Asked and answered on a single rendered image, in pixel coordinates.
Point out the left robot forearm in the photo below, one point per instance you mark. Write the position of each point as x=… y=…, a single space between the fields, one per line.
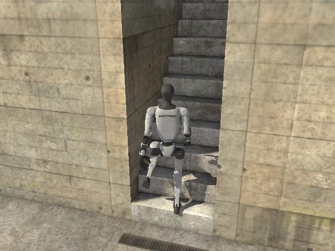
x=144 y=144

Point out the right robot upper arm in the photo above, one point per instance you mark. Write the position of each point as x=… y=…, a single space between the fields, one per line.
x=185 y=119

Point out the robot left hand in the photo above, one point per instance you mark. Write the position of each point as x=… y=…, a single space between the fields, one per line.
x=141 y=162

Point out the robot right hand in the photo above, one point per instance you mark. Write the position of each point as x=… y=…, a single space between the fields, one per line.
x=183 y=140

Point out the robot right thigh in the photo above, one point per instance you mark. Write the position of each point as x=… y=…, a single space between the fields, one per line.
x=179 y=153

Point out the left robot upper arm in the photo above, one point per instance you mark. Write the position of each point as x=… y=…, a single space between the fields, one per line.
x=149 y=119

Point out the humanoid robot torso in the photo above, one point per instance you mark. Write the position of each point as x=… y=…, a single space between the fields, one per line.
x=167 y=122

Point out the right robot forearm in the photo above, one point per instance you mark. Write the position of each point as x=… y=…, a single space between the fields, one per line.
x=188 y=136

